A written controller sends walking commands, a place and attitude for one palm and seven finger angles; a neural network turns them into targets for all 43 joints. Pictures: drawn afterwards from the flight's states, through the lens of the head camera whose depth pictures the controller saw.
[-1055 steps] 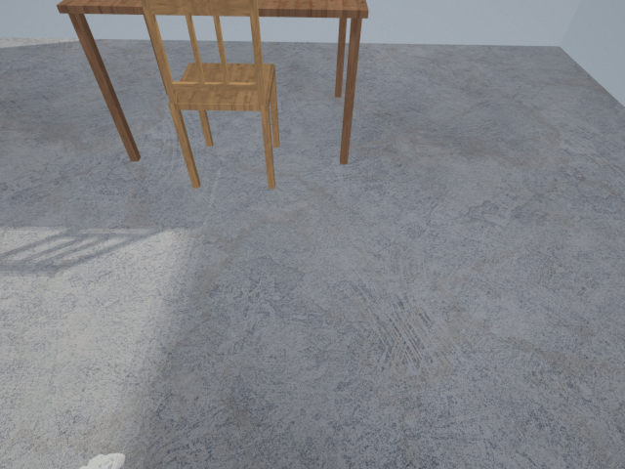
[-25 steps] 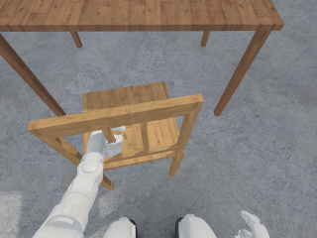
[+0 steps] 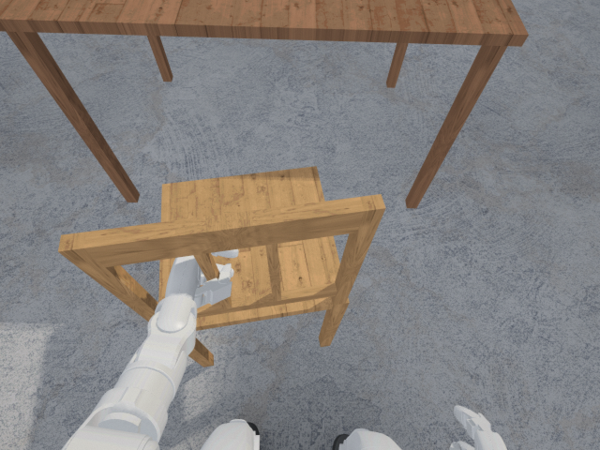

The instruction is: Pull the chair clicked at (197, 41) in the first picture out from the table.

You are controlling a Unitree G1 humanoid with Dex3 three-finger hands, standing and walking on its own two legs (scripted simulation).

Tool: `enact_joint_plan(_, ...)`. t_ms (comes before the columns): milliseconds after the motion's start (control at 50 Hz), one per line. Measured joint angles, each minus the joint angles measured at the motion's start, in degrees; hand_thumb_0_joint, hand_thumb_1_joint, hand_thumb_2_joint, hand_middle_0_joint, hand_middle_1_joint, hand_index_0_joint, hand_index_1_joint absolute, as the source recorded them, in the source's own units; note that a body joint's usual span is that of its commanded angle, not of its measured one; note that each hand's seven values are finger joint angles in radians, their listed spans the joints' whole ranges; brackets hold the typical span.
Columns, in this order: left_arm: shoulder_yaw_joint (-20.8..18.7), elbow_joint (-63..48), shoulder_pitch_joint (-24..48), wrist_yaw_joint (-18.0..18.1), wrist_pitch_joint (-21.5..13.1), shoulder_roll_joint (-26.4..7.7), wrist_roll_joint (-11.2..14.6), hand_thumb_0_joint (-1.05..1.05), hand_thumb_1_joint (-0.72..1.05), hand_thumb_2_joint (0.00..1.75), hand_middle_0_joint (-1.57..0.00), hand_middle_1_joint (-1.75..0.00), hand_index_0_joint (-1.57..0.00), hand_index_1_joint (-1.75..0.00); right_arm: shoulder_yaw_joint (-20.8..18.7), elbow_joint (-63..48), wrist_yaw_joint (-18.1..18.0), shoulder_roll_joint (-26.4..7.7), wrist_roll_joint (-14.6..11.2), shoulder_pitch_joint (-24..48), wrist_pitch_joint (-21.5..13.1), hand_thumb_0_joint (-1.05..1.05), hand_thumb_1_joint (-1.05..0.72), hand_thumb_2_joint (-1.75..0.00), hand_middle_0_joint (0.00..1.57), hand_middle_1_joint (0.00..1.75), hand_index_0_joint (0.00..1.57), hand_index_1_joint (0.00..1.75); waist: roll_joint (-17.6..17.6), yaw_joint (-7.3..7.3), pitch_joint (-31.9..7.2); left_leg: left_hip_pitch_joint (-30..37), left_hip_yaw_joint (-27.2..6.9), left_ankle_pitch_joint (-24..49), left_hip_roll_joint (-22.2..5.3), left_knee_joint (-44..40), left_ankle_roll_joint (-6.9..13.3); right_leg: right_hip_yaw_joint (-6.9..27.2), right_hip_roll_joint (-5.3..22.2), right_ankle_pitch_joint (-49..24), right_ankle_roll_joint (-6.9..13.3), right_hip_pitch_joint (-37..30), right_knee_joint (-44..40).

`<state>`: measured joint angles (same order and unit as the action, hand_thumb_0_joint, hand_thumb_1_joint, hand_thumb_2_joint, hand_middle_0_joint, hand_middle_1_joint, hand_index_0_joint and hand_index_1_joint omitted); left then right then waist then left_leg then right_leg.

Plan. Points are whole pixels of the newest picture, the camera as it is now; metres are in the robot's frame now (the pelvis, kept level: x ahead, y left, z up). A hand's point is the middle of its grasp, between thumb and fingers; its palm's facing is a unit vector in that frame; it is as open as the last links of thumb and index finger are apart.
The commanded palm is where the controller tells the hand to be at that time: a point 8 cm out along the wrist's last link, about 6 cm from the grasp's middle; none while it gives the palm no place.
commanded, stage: step backward, pulling the chair out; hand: left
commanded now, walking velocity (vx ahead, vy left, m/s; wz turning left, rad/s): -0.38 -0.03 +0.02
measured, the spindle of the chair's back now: (215, 280) +0.35 +0.15 -0.11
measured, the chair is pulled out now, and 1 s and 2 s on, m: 0.37 0.63 0.63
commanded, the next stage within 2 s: stop walking, hand still on the chair in 0.42 s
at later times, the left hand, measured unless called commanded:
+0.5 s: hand (211, 395) +0.18 +0.13 -0.07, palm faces +0.00 -0.99 -0.14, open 5.0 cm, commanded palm +0.18 +0.18 -0.07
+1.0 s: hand out of the picture +0.08 +0.13 -0.07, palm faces +0.02 -0.99 -0.16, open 5.0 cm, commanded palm +0.06 +0.18 -0.06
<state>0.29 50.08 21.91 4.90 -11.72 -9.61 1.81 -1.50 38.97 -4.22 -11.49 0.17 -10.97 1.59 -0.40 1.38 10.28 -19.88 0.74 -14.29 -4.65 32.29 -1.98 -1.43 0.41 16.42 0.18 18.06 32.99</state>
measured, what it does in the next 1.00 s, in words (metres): walks backwards: right foot, then left foot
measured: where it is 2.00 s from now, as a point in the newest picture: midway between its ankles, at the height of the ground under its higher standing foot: outside the picture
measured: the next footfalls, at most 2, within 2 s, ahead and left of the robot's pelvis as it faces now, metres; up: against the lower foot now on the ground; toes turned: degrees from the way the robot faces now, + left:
right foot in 0.02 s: +0.03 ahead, -0.14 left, +0.00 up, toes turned -2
left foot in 0.34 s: -0.11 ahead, +0.12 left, +0.00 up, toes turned +0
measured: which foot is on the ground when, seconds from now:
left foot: down 0.00-0.10, up 0.12-0.32, down 0.34-1.00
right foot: up 0.00-0.00, down 0.02-0.36, up 0.38-0.56, down 0.58-1.00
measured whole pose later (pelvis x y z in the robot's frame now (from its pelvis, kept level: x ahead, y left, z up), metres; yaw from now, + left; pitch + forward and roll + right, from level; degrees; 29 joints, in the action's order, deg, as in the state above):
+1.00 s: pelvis -0.20 -0.01 +0.00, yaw -2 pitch -3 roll +0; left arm -0.8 47.4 8.1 4.9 -9.6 -7.8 2.1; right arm -1.5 41.4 -6.0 -14.8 -1.5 -14.9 -0.1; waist -1.0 2.2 5.1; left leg -15.2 0.8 -13.5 -1.7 32.0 -0.5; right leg -0.1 2.3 14.6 -1.6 13.8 31.3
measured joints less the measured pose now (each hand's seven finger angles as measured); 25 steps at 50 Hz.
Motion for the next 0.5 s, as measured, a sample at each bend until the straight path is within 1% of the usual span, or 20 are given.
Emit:
enact_joint_plan(20,-0.34,0.24,0.05,-0.21,-0.49,-0.37,-0.09,0.01,0.72,0.81,-0.35,-1.29,-0.5,-1.45,0.34,0.39,0.35,0.59,0.08,-0.04,-0.24,0.01,-0.9,-0.9,0.2,0.3,0.2,0.3,0.04,-0.58,0.06,-0.47,0.24,0.26,-0.35,0.29,-0.37,0.18,0.07,-0.7,-0.31,-1.66,-2.28)
enact_joint_plan(40,-0.99,0.66,0.37,-0.28,-0.99,-0.65,-0.06,0.01,0.72,0.82,-0.36,-1.28,-0.5,-1.45,0.67,0.87,0.66,0.92,0.15,0.49,-0.37,0.01,-0.9,-0.9,0.2,0.3,0.2,0.3,-0.59,-1.04,0.62,-0.96,0.33,0.51,-1.26,0.68,-0.77,0.15,-0.67,-0.26,-0.78,-2.09,-3.93)
enact_joint_plan(80,-2.76,1.93,1.33,-0.16,-1.76,-0.79,0.45,0.02,0.72,0.83,-0.38,-1.26,-0.5,-1.45,1.0,1.49,1.04,1.2,0.0,1.8,-0.2,0.01,-0.9,-0.9,0.2,0.3,0.2,0.3,-2.6,-0.54,2.48,-1.55,-0.34,1.88,-2.99,0.82,-1.25,-0.43,-2.46,-3.56,-0.31,-2.12,-5.4)
enact_joint_plan(100,-3.68,2.57,1.61,-0.08,-2.05,-0.88,0.65,0.02,0.72,0.83,-0.38,-1.26,-0.5,-1.45,1.04,1.66,0.98,1.37,-0.29,2.16,0.0,0.01,-0.9,-0.9,0.2,0.3,0.2,0.3,-2.96,0.04,2.97,-2.11,-0.28,2.96,-3.35,1.08,-1.16,-0.68,-2.78,-4.77,0.11,-1.94,-5.69)
enact_joint_plan(120,-4.5,3.16,1.67,0.03,-2.25,-0.98,0.78,0.02,0.72,0.83,-0.39,-1.25,-0.5,-1.45,1.04,1.77,0.76,1.41,-0.65,2.33,0.2,0.01,-0.9,-0.9,0.2,0.3,0.2,0.3,-2.93,0.61,3.02,-3.05,-0.31,1.35,-3.09,2.9,-0.95,-0.76,-2.7,-5.23,0.44,-1.36,-5.5)
enact_joint_plan(160,-5.61,4.05,1.59,0.38,-2.35,-0.79,0.91,0.02,0.72,0.83,-0.39,-1.24,-0.49,-1.45,0.88,1.98,0.08,0.78,-1.01,2.34,0.46,0.01,-0.9,-0.9,0.2,0.3,0.2,0.3,-2.29,1.52,2.2,-5.44,-1.48,-6.49,-0.6,9.99,-0.63,-0.4,-1.7,-5.51,0.66,0.69,-4.42)
enact_joint_plan(180,-6.02,4.32,1.52,0.63,-2.16,-0.46,0.94,0.02,0.72,0.83,-0.39,-1.24,-0.49,-1.45,0.78,2.17,-0.25,0.16,-1.0,2.28,0.44,0.01,-0.9,-0.9,0.2,0.3,0.2,0.3,-1.93,1.85,1.71,-6.21,-2.1,-9.14,0.88,13.26,-0.58,-0.14,-1.04,-5.76,0.62,1.67,-4.02)
enact_joint_plan(220,-6.29,4.37,1.35,1.08,-1.55,0.32,0.77,0.02,0.72,0.83,-0.38,-1.23,-0.49,-1.45,0.62,2.62,-0.72,-1.4,-1.05,2.14,0.32,0.01,-0.9,-0.9,0.2,0.3,0.2,0.3,-1.36,2.42,0.89,-6.04,-2.66,-11.61,3.0,16.31,-0.6,0.22,0.16,-6.58,0.37,3.18,-3.62)
enact_joint_plan(260,-5.82,3.98,1.1,1.23,-0.77,0.94,0.45,0.03,0.72,0.82,-0.37,-1.24,-0.49,-1.45,0.38,2.85,-1.12,-2.96,-1.22,1.76,0.33,0.01,-0.9,-0.9,0.2,0.3,0.2,0.3,-0.92,2.87,-0.04,-3.97,-2.59,-12.22,3.84,14.5,-0.57,0.22,1.1,-7.52,-0.1,4.47,-3.48)
enact_joint_plan(300,-4.51,3.42,0.86,1.24,-0.06,1.38,0.15,0.02,0.72,0.81,-0.36,-1.25,-0.49,-1.45,0.05,2.82,-1.53,-4.32,-1.37,1.01,0.23,0.01,-0.9,-0.9,0.2,0.3,0.2,0.3,-0.61,3.12,-1.2,-0.74,-2.04,-11.19,3.67,9.4,-0.34,-0.1,1.77,-8.47,-0.67,5.78,-3.42)
enact_joint_plan(320,-3.62,3.09,0.83,1.18,0.26,1.55,0.03,0.02,0.72,0.81,-0.35,-1.26,-0.5,-1.45,-0.1,2.7,-1.79,-4.96,-1.47,0.53,0.14,0.01,-0.9,-0.9,0.2,0.3,0.2,0.3,-0.6,3.22,-1.76,1.38,-1.52,-9.22,3.16,5.39,-0.1,-0.41,1.95,-8.91,-0.98,6.43,-3.32)
enact_joint_plan(340,-2.62,2.61,0.83,0.94,0.44,1.62,-0.01,0.02,0.72,0.81,-0.35,-1.27,-0.5,-1.45,-0.35,2.61,-2.08,-5.42,-1.47,0.09,0.04,0.01,-0.9,-0.9,0.2,0.3,0.2,0.3,-0.47,3.34,-2.15,3.03,-1.02,-5.07,2.73,1.21,0.42,-0.76,2.22,-9.27,-1.33,7.11,-3.0)
enact_joint_plan(360,-1.73,2.23,1.06,0.81,0.68,1.26,-0.05,0.01,0.73,0.81,-0.34,-1.28,-0.5,-1.45,-0.6,2.67,-2.36,-5.13,-1.38,0.07,0.12,0.01,-0.9,-0.9,0.2,0.3,0.2,0.3,0.97,3.01,-1.78,3.3,-0.36,-2.56,3.49,0.04,0.84,-0.3,3.06,-9.75,-1.66,7.38,-2.86)
enact_joint_plan(380,-0.99,1.85,0.98,0.71,0.93,0.91,-0.07,0.01,0.73,0.81,-0.34,-1.29,-0.5,-1.45,-0.76,2.22,-2.41,-4.77,-1.27,-0.17,0.39,0.01,-0.9,-0.9,0.2,0.3,0.2,0.3,1.97,2.35,-1.46,3.31,0.29,-1.87,3.83,-0.14,1.13,0.39,3.19,-8.24,-1.72,7.88,-1.87)
enact_joint_plan(400,-0.53,1.43,0.62,0.59,1.23,0.77,0.12,0.01,0.73,0.81,-0.33,-1.29,-0.5,-1.45,-0.87,1.54,-2.33,-4.48,-0.99,-0.63,0.55,0.01,-0.9,-0.9,0.2,0.3,0.2,0.3,2.05,1.94,-1.37,2.99,0.47,-1.85,3.56,0.05,1.31,0.53,2.72,-4.16,-1.61,8.51,1.17)
enact_joint_plan(440,-0.08,0.84,-0.29,0.28,1.76,0.94,0.58,0.02,0.73,0.8,-0.31,-1.29,-0.5,-1.45,-1.13,0.62,-1.91,-3.71,-0.66,-1.52,0.39,0.01,-0.9,-0.9,0.2,0.3,0.2,0.3,0.59,1.62,-1.27,2.13,-0.27,-1.8,2.12,0.44,1.39,0.43,0.79,3.17,-1.22,8.63,8.53)
enact_joint_plan(460,0.13,0.93,-0.53,0.1,1.82,1.07,0.81,0.02,0.74,0.8,-0.31,-1.28,-0.5,-1.45,-1.19,0.53,-1.51,-3.2,-0.68,-1.93,0.14,0.01,-0.9,-0.9,0.2,0.3,0.2,0.3,-0.19,1.25,-1.13,1.92,-0.66,-1.51,1.35,0.38,1.27,0.3,-0.04,5.11,-0.98,7.62,10.09)
enact_joint_plan(500,0.47,1.66,-0.6,-0.09,1.57,1.2,1.01,0.02,0.74,0.81,-0.31,-1.28,-0.5,-1.45,-0.9,0.9,-0.59,-2.08,-0.83,-2.56,-0.52,0.01,-0.9,-0.9,0.2,0.3,0.2,0.3,-1.13,-0.07,-0.95,1.7,-0.85,-0.57,0.18,-0.01,0.89,-0.02,-0.74,6.03,-0.76,4.21,8.4)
